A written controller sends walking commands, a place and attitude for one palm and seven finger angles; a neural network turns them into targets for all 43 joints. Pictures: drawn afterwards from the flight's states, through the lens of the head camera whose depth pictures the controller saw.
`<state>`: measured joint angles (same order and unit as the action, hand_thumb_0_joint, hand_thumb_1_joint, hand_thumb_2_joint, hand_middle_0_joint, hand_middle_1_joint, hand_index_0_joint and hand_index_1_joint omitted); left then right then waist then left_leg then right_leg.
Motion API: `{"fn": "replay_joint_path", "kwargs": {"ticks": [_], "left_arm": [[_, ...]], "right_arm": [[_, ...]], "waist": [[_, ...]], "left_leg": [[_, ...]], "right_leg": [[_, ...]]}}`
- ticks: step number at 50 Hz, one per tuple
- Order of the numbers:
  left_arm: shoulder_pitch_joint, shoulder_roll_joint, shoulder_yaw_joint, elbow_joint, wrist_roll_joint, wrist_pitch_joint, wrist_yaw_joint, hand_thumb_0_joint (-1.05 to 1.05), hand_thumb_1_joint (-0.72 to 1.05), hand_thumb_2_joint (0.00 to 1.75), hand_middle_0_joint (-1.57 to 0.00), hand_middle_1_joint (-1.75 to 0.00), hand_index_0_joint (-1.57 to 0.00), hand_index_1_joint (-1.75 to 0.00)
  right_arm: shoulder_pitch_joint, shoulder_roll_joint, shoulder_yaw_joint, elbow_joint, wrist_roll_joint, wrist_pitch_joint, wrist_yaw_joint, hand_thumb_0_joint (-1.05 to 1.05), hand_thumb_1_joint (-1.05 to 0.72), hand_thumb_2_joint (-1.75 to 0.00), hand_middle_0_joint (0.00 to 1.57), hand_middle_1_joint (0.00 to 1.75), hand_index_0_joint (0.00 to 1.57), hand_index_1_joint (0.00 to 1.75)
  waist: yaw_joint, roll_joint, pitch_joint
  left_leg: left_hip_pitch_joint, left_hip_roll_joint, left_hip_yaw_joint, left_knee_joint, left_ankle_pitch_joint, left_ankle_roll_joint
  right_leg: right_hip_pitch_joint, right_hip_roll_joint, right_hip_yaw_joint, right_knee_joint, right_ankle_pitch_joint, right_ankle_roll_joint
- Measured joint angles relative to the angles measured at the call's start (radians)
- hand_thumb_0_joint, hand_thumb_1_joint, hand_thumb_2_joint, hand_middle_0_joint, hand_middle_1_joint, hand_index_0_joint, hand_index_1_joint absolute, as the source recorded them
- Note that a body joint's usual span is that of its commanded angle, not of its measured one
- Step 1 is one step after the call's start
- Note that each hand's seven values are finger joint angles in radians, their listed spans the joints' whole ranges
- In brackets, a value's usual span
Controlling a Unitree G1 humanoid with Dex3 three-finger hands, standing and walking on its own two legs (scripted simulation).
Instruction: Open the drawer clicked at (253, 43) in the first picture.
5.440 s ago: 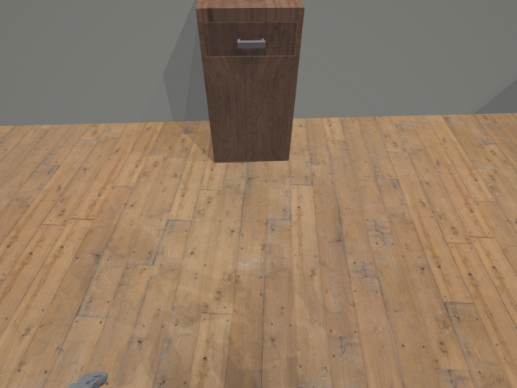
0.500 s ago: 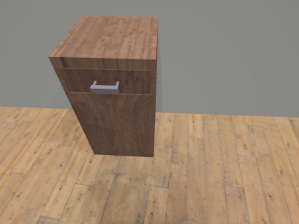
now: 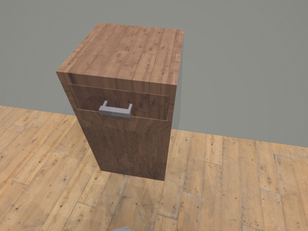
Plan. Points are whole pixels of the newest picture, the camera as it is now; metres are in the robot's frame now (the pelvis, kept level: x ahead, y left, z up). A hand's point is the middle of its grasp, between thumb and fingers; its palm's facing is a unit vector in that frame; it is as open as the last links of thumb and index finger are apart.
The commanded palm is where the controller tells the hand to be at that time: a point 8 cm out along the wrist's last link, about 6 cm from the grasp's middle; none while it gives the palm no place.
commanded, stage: come to a stop and stand still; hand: left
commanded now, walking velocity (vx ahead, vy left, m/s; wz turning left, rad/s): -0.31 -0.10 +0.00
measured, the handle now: (116, 108) +0.56 +0.20 -0.06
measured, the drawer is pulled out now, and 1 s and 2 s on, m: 0.00 0.00 0.00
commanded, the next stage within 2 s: look again from close up in 1.00 s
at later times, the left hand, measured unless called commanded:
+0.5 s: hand out of the picture +0.08 +0.21 -0.17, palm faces +0.01 -0.97 -0.26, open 7.4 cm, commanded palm none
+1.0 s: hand out of the picture +0.01 +0.11 -0.18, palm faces +0.03 -0.98 -0.19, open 7.2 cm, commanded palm none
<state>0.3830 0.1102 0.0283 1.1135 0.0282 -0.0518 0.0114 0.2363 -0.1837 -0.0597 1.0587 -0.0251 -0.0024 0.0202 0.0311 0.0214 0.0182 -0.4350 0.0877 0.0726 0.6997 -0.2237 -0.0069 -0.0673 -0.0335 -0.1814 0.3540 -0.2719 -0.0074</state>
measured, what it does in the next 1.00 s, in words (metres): steps on the spot: left foot, then right foot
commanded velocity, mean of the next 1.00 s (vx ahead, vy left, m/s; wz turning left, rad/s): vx -0.07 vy -0.05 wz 0.00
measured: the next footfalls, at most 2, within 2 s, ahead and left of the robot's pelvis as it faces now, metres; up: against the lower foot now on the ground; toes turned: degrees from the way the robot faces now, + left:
left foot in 0.06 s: +0.12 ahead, +0.13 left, +0.00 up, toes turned +6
right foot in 0.56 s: +0.03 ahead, -0.14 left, +0.00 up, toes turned -5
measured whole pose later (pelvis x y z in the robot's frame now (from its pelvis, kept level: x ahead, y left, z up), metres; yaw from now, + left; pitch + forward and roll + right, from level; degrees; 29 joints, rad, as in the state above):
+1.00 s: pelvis +0.00 -0.06 +0.00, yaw -2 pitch -1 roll +0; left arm 0.26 0.15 0.02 1.12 0.00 0.01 0.03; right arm 0.30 -0.11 -0.01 1.16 -0.02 0.00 -0.04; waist 0.00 0.00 0.03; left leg -0.14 0.05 0.03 0.43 -0.28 -0.03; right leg -0.18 0.03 -0.09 0.43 -0.24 -0.05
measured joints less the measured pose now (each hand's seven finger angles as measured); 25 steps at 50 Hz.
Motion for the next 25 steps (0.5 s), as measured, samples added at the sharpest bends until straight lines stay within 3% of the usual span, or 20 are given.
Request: {"fn": "replay_joint_path", "kwargs": {"ticks": [4, 8, 17, 21, 25], "left_arm": [[0.029, 0.007, 0.000, 0.023, -0.006, 0.021, 0.011, 0.00, 0.91, 0.90, -0.20, -0.30, -0.20, -0.30], [0.000, 0.028, -0.011, 0.042, -0.020, 0.055, 0.033, 0.00, 0.91, 0.90, -0.20, -0.30, -0.20, -0.30], [-0.123, 0.079, 0.026, -0.048, -0.008, 0.110, 0.026, 0.00, 0.91, 0.90, -0.20, -0.30, -0.20, -0.30], [-0.166, 0.110, 0.045, -0.094, -0.007, 0.120, 0.022, 0.00, 0.91, 0.90, -0.20, -0.30, -0.20, -0.30], [-0.188, 0.110, 0.041, -0.116, -0.008, 0.113, 0.017, 0.00, 0.91, 0.90, -0.19, -0.30, -0.20, -0.30]], "right_arm": [[-0.031, 0.008, 0.016, -0.014, 0.000, -0.031, -0.010, 0.00, -0.93, -0.90, 0.20, 0.30, 0.19, 0.30], [-0.081, 0.054, 0.049, -0.012, 0.007, -0.033, -0.040, 0.00, -0.92, -0.90, 0.20, 0.30, 0.19, 0.30], [-0.136, 0.053, 0.027, -0.044, 0.010, 0.001, -0.068, -0.02, -0.94, -0.90, 0.21, 0.30, 0.20, 0.30], [-0.107, 0.035, 0.017, -0.033, 0.003, 0.019, -0.059, -0.02, -0.93, -0.90, 0.21, 0.30, 0.20, 0.30], [-0.074, 0.009, 0.004, -0.021, -0.005, 0.032, -0.047, -0.01, -0.92, -0.90, 0.21, 0.30, 0.20, 0.30]], "waist": [[0.014, -0.029, 0.011], [0.026, -0.085, 0.037], [-0.013, -0.054, 0.067], [-0.021, -0.052, 0.051], [-0.040, -0.025, 0.036]], "left_leg": [[0.106, -0.027, 0.019, -0.156, 0.045, 0.016], [0.148, -0.055, 0.063, -0.160, -0.015, 0.049], [0.180, -0.034, 0.071, -0.255, 0.050, 0.049], [0.168, -0.021, 0.067, -0.255, 0.063, 0.033], [0.151, -0.007, 0.060, -0.239, 0.070, 0.011]], "right_leg": [[-0.020, -0.028, 0.010, 0.129, -0.098, 0.035], [-0.114, -0.040, 0.100, 0.338, -0.254, 0.035], [-0.339, -0.001, 0.163, 0.664, -0.195, 0.051], [-0.345, -0.007, 0.173, 0.649, -0.156, 0.053], [-0.261, -0.020, 0.157, 0.459, -0.162, 0.041]]}}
